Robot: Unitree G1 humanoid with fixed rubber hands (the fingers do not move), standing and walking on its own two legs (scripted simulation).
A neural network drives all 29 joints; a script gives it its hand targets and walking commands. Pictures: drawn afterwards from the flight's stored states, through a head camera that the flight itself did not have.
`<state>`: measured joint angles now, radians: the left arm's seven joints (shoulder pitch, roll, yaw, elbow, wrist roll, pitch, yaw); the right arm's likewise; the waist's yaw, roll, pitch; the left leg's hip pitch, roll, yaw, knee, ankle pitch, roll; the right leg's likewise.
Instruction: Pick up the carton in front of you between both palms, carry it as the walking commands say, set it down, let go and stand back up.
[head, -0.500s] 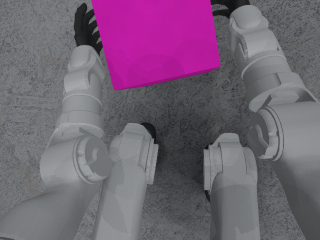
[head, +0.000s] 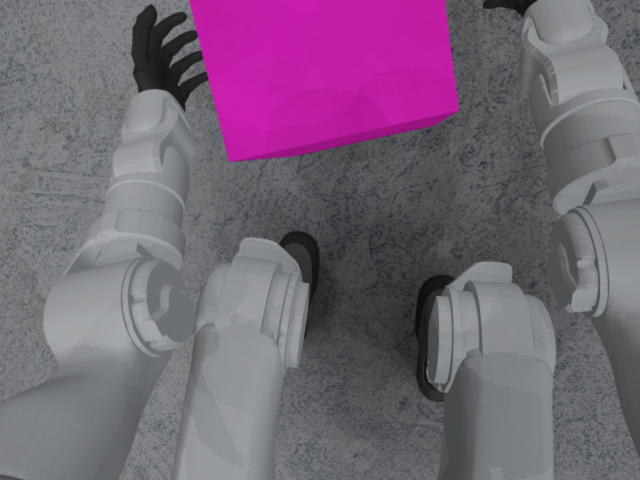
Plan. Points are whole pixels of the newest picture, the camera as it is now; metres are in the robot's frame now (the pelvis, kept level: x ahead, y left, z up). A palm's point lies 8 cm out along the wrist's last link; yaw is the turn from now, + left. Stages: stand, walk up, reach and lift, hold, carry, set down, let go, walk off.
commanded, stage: set down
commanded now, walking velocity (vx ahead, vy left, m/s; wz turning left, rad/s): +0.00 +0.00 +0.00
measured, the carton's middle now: (335, 52) +0.52 +0.06 -0.26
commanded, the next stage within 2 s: let go in 1.14 s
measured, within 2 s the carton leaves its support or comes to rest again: neither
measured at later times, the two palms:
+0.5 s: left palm (84, 71) +0.47 +0.23 -0.07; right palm out of the picture +0.57 -0.13 -0.06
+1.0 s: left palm out of the picture +0.47 +0.23 +0.09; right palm out of the picture +0.58 -0.15 +0.08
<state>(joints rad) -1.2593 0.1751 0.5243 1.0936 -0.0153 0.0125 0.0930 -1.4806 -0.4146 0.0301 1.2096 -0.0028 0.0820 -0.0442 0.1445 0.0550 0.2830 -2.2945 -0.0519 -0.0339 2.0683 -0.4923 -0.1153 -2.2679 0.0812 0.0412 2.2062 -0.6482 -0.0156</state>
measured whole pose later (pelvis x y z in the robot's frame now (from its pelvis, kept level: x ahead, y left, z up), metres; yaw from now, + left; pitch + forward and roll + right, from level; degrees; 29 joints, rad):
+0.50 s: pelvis +0.00 +0.02 +0.06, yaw -1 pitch +43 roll +2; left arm -1.10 0.09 0.34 0.78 -0.12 0.12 0.22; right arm -1.42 -0.45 -0.03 1.14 0.06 0.16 0.02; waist 0.15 -0.01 0.10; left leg -2.18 -0.04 -0.01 1.87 -0.45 -0.04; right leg -2.12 0.03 0.04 1.99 -0.62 0.01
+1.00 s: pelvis +0.03 +0.00 +0.19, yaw -1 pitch +48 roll +3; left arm -0.88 0.07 0.37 0.60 -0.09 0.18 0.15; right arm -1.21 -0.40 -0.09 0.94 -0.03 0.22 0.05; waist 0.17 -0.02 -0.09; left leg -1.87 -0.03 -0.03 1.41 -0.38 -0.06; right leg -1.84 0.05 0.05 1.51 -0.52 -0.01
